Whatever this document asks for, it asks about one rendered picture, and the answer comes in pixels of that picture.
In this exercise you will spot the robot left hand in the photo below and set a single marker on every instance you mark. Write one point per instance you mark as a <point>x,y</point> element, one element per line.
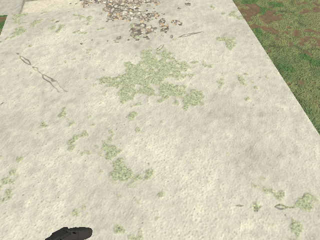
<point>75,233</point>

